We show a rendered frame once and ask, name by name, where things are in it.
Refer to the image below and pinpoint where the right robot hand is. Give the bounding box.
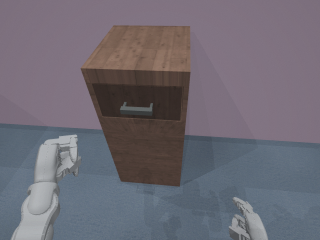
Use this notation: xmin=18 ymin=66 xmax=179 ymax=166
xmin=229 ymin=197 xmax=268 ymax=240

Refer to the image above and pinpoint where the left robot hand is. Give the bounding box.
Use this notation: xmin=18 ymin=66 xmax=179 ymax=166
xmin=33 ymin=134 xmax=81 ymax=184

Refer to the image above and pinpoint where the handle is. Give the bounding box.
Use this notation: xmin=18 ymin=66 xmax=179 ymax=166
xmin=120 ymin=102 xmax=153 ymax=116

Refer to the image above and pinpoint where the left robot forearm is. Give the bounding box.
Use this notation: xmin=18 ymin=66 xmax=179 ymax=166
xmin=10 ymin=181 xmax=61 ymax=240

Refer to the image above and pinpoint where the cabinet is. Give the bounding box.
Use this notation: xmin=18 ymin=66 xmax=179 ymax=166
xmin=80 ymin=25 xmax=191 ymax=187

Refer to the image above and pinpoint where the drawer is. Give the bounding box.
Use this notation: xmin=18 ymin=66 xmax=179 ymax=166
xmin=92 ymin=83 xmax=183 ymax=121

